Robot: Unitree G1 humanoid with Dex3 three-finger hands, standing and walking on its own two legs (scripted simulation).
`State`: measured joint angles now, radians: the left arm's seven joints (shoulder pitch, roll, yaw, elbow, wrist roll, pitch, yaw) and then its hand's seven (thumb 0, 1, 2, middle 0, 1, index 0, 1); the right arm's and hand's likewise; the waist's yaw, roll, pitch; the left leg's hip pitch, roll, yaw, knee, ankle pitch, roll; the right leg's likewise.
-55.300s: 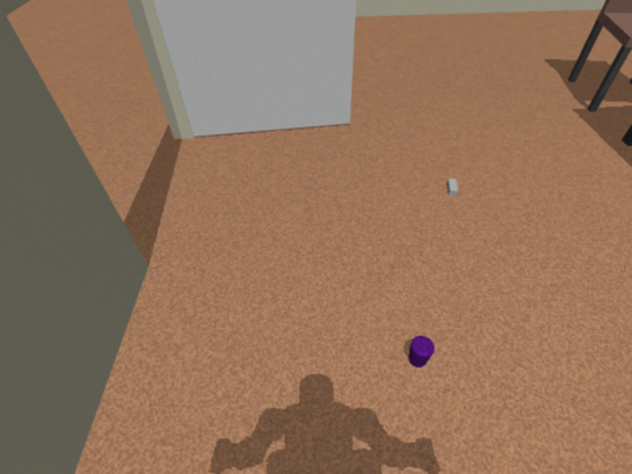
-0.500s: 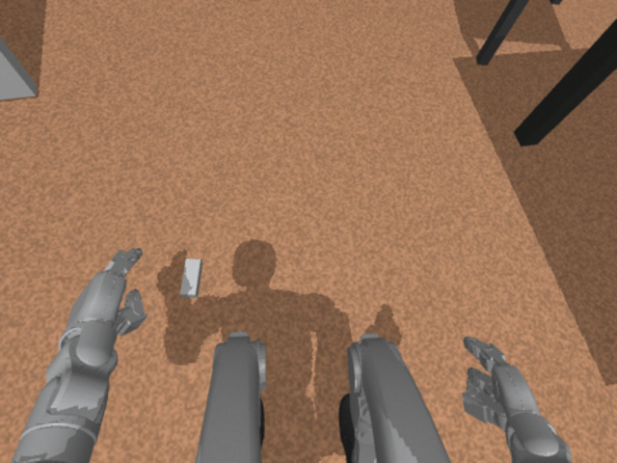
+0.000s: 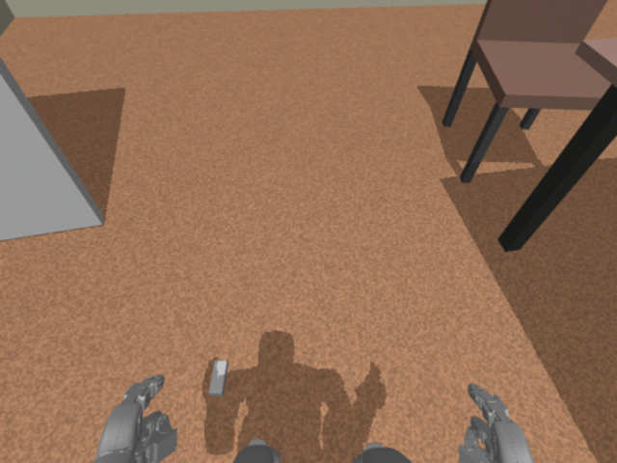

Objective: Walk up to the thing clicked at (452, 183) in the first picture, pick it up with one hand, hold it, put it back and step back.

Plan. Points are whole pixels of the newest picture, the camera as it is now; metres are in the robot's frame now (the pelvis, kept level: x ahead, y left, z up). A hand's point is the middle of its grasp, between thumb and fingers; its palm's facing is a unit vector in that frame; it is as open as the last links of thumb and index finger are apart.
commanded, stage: home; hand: left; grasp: from above
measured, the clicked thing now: (218, 378) +0.44 +0.25 -0.68
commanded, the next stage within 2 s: none
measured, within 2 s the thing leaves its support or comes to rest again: neither
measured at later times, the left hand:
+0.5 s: hand (166, 458) +0.17 +0.18 -0.03, palm faces +0.06 -0.98 -0.20, open 7.4 cm
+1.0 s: hand (167, 455) +0.17 +0.18 -0.02, palm faces +0.05 -0.98 -0.20, open 7.4 cm
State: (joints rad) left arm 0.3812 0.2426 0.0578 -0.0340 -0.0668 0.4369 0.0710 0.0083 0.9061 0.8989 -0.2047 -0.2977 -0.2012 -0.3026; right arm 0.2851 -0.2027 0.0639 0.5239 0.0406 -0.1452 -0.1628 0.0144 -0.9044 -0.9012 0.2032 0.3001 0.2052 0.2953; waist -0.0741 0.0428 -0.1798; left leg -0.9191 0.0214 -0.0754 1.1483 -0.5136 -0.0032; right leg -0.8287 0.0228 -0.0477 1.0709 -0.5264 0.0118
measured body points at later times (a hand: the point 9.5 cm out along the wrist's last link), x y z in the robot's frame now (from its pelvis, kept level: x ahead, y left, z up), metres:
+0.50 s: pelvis +0.01 +0.00 +0.02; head +0.03 +0.00 +0.47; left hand +0.16 +0.23 -0.01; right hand +0.19 -0.24 -0.03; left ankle +0.02 +0.11 -0.66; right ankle +0.00 -0.13 -0.66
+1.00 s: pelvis +0.01 +0.00 +0.02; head +0.03 +0.00 +0.47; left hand +0.16 +0.23 -0.01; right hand +0.17 -0.25 -0.04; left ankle +0.02 +0.11 -0.66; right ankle +0.00 -0.13 -0.66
